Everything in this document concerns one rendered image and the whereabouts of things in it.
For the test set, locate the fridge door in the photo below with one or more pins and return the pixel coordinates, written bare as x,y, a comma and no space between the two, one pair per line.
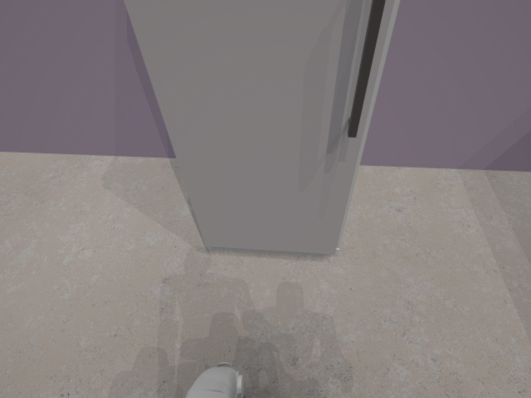
255,96

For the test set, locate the handle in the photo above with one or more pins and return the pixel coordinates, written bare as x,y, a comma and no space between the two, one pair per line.
371,37

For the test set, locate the robot left thigh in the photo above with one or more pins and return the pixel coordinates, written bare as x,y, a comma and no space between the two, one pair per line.
218,382

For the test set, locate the robot left shin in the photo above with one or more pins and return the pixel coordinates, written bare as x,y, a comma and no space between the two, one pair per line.
225,364

